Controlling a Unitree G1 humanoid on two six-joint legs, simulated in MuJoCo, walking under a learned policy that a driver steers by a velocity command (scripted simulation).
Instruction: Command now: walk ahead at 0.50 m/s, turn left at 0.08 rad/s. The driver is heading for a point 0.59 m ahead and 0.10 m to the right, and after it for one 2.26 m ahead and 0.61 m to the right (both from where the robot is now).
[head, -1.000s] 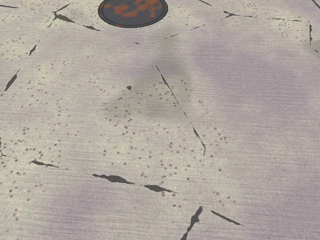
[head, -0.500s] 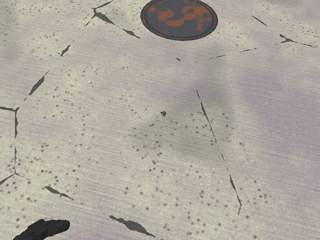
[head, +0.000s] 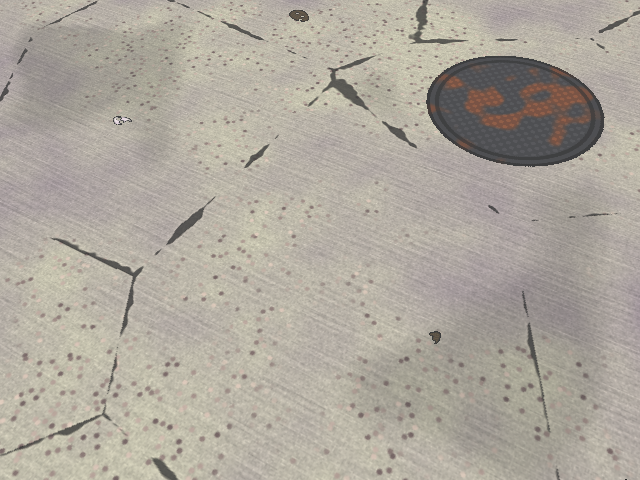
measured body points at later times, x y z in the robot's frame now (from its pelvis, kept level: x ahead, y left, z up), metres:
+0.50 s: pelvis +0.26 +0.06 +0.00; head +0.28 +0.06 +0.45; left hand +0.44 +0.31 -0.11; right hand +0.28 -0.23 -0.12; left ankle +0.22 +0.15 -0.75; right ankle +0.39 -0.13 -0.68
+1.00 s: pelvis +0.49 -0.03 +0.00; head +0.54 -0.07 +0.44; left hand +0.72 +0.19 -0.10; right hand +0.55 -0.36 -0.11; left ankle +0.66 +0.10 -0.68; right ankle +0.49 -0.11 -0.75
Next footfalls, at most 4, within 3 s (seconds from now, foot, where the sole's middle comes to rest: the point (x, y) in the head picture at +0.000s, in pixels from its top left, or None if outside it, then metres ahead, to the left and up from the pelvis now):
0.18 left None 0.26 0.15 -0.78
0.72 right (426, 461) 0.52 -0.12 -0.78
1.18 left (363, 365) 0.73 0.02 -0.78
1.46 right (451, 459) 0.53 -0.17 -0.78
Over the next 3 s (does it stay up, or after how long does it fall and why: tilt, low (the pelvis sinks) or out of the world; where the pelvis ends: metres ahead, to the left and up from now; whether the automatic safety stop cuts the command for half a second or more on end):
stays up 0.60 -0.06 -0.01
